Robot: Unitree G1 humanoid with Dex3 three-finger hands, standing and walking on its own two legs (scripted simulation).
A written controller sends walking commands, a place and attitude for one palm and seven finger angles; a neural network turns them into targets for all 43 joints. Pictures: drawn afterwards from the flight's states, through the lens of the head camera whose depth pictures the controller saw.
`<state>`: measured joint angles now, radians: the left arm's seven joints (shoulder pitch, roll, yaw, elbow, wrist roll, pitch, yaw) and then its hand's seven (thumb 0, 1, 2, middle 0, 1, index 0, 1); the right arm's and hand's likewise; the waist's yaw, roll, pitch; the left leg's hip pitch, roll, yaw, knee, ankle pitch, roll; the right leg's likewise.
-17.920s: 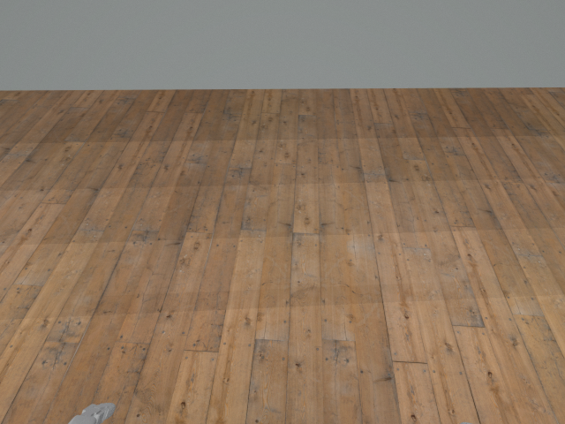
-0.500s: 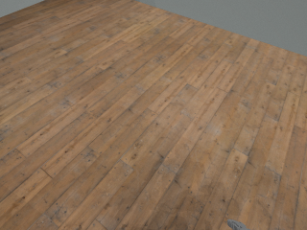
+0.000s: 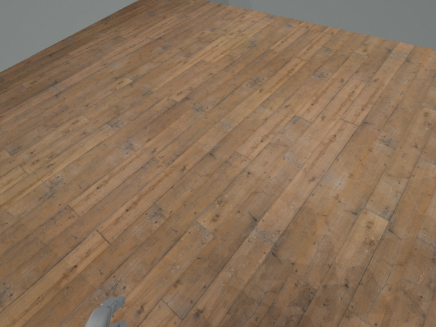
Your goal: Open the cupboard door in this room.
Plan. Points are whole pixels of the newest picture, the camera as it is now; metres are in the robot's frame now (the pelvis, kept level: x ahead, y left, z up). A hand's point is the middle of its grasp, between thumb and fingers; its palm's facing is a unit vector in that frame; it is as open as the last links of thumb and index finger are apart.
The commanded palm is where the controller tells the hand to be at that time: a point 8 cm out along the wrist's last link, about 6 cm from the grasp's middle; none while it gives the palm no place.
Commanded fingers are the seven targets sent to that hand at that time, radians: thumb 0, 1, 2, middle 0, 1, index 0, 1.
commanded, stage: turn or walk to find it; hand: left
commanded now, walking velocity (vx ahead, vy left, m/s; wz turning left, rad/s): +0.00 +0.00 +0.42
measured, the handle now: out of the picture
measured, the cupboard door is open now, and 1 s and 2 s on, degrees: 0 0 0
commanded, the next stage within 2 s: none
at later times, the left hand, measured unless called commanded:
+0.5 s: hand out of the picture -0.08 +0.18 -0.16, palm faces +0.32 -0.91 -0.26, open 7.3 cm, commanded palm none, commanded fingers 0.00 0.90 0.90 -0.20 -0.30 -0.20 -0.30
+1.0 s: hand out of the picture -0.06 +0.24 -0.15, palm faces +0.44 -0.86 -0.25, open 7.3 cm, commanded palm none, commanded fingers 0.00 0.90 0.90 -0.20 -0.30 -0.20 -0.30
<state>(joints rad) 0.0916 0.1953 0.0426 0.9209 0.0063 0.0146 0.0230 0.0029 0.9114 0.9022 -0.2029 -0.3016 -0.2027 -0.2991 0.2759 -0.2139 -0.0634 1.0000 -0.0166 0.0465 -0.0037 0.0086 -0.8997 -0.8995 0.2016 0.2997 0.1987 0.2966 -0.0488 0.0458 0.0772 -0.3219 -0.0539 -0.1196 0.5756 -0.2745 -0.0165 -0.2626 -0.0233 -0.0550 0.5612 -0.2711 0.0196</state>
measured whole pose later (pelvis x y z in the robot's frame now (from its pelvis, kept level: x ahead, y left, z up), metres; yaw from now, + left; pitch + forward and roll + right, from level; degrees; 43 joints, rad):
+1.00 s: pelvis -0.07 +0.01 +0.01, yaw +26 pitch +0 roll -1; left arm 0.12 0.24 0.06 0.95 0.01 0.06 0.02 0.00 0.91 0.90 -0.20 -0.30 -0.20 -0.30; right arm 0.22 -0.18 -0.04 0.98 -0.02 0.03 -0.01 0.01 -0.90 -0.90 0.20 0.30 0.20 0.30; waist -0.02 -0.01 0.08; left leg -0.23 -0.05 -0.07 0.45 -0.22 0.04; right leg -0.41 -0.07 -0.02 0.91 -0.43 0.09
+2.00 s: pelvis -0.10 -0.04 +0.01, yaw +52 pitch +0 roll +0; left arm 0.16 0.24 0.06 0.96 0.01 0.06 0.02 0.00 0.91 0.90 -0.20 -0.30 -0.20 -0.30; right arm 0.16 -0.18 -0.03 0.95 -0.02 0.02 0.00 0.01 -0.90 -0.90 0.20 0.30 0.20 0.30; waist 0.01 -0.02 0.08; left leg -0.23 -0.02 -0.04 0.46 -0.22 0.02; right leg -0.42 -0.08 -0.03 0.95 -0.43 0.09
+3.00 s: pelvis -0.11 -0.09 +0.01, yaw +78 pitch +1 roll +0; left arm 0.14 0.23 0.06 0.95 0.01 0.05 0.02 0.00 0.91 0.90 -0.20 -0.30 -0.20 -0.30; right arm 0.16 -0.19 -0.04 0.95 -0.02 0.03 0.00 0.01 -0.90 -0.90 0.20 0.30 0.20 0.30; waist 0.00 0.00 0.08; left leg -0.25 -0.02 -0.05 0.48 -0.24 0.01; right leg -0.40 -0.07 -0.04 0.88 -0.45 0.08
